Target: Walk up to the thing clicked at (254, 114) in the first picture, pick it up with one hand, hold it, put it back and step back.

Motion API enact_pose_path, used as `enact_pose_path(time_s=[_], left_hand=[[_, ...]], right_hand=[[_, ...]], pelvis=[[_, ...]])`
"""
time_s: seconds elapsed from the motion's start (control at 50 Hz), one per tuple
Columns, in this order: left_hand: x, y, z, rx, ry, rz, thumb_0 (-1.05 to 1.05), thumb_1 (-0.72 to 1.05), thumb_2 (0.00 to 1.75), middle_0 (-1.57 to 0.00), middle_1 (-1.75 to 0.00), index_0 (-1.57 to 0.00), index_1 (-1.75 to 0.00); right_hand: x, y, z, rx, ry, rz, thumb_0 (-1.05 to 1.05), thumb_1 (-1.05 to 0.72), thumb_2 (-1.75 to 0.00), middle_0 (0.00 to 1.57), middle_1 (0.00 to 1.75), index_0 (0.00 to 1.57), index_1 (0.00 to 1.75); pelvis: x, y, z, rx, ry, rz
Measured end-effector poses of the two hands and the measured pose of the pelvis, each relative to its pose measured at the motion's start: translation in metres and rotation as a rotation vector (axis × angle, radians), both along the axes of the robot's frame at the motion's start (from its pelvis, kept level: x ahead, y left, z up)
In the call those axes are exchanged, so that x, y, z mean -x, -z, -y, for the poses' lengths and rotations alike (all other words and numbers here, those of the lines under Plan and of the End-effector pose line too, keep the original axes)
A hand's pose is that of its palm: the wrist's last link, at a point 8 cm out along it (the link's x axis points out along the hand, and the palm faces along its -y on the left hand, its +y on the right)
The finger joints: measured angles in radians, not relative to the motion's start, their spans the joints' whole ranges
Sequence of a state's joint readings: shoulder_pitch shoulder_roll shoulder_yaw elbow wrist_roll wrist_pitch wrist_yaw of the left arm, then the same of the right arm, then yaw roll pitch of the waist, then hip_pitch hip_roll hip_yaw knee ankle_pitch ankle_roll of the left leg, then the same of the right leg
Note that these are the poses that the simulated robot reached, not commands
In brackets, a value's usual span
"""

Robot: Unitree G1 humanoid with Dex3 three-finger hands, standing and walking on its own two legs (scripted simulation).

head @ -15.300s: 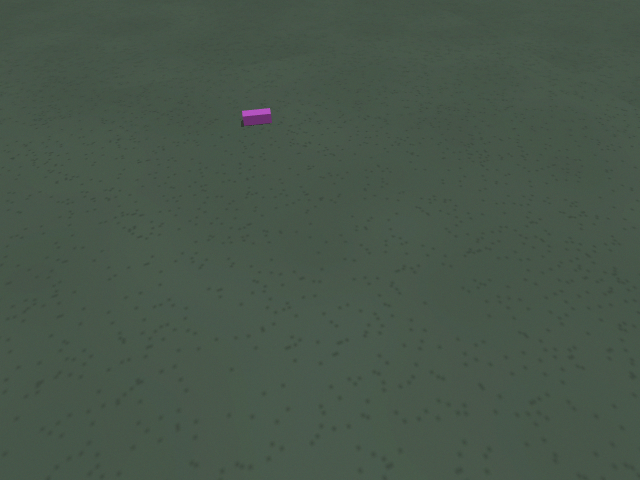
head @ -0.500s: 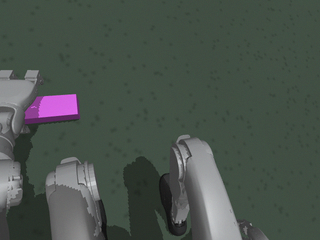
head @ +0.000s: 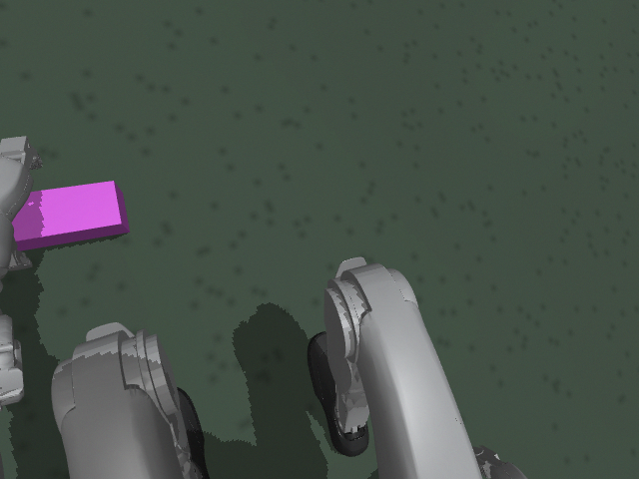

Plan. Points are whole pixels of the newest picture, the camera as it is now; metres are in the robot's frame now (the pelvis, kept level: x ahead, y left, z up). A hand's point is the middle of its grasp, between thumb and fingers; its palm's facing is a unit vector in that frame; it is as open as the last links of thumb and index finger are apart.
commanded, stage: close in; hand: left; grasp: from above
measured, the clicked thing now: (61, 216) +0.50 +0.26 -0.29
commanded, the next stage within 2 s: rest palm in 0.14 s
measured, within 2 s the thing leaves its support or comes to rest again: neither
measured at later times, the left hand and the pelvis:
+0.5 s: hand (35, 219) +0.48 +0.27 -0.21, palm faces -0.49 -0.05 -0.87, open 14.1 cm; pelvis +0.00 +0.00 -0.01, yaw -2 degrees
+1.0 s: hand (49, 222) +0.48 +0.26 -0.25, palm faces -0.47 -0.07 -0.88, open 14.3 cm; pelvis +0.01 +0.01 -0.02, yaw -4 degrees
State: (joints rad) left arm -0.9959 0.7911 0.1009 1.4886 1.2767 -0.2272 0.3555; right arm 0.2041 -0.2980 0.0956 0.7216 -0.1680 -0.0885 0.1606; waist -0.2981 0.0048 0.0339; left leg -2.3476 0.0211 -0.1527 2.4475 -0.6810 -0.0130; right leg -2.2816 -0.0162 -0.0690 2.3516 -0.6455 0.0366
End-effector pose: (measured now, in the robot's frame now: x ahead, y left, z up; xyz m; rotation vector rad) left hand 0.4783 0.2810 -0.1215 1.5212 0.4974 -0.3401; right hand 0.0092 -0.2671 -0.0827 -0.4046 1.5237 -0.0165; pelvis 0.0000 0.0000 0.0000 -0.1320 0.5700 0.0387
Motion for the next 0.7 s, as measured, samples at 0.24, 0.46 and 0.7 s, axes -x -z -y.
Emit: enact_pose_path(time_s=[0.24, 0.46, 0.7], left_hand=[[-0.01, 0.0, 0.016, 0.047, 0.101, 0.067, 0.0, -0.51, 1.07, -0.09, -1.06, -0.1, -1.06], [-0.008, 0.028, 0.014, 0.039, 0.035, 0.029, 0.0, -0.53, 1.05, -0.09, -1.01, -0.08, -1.02], [-0.012, 0.06, 0.017, 0.051, 0.058, 0.041, 0.0, -0.53, 1.03, -0.08, -0.98, -0.07, -0.99]], right_hand=[[-0.031, -0.009, 0.006, 0.063, -0.051, 0.057, 0.0, -0.91, -0.89, 0.2, 0.3, 0.21, 0.3], [-0.018, -0.008, 0.001, 0.041, -0.077, 0.048, 0.0, -0.91, -0.89, 0.2, 0.3, 0.2, 0.3], [0.015, -0.007, -0.012, 0.0, -0.089, -0.068, 0.0, -0.91, -0.9, 0.2, 0.3, 0.2, 0.3]], pelvis=[[-0.004, 0.002, -0.004, 0.023, 0.0, -0.002], [-0.002, 0.009, -0.004, 0.025, 0.01, 0.017], [-0.005, 0.02, -0.004, 0.042, 0.029, 0.044]])
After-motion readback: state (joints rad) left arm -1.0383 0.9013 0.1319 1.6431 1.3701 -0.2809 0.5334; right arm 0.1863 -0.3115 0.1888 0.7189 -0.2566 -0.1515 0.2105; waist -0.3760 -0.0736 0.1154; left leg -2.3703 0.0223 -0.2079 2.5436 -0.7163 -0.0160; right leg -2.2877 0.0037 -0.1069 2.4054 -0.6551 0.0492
